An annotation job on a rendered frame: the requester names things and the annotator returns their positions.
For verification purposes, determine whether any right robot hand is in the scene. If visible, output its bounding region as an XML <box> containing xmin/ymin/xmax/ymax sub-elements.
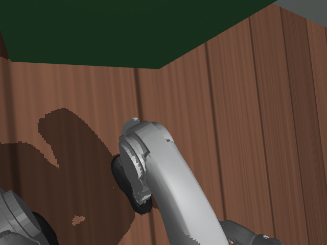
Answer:
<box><xmin>217</xmin><ymin>218</ymin><xmax>257</xmax><ymax>245</ymax></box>

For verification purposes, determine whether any left robot foot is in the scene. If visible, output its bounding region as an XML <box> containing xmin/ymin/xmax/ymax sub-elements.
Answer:
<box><xmin>32</xmin><ymin>212</ymin><xmax>59</xmax><ymax>245</ymax></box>

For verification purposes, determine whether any right robot arm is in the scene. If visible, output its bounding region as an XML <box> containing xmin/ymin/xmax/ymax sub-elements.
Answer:
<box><xmin>252</xmin><ymin>234</ymin><xmax>284</xmax><ymax>245</ymax></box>

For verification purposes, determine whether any right robot foot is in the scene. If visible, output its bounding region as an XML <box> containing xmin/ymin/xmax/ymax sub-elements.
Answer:
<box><xmin>111</xmin><ymin>154</ymin><xmax>152</xmax><ymax>214</ymax></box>

